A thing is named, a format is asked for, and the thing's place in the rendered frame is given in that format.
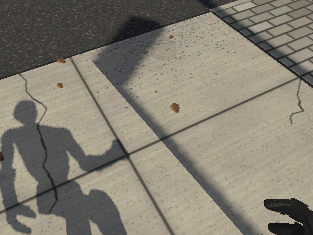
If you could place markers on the robot right hand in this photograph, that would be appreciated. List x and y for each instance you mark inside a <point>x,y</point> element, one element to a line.
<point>295,210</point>

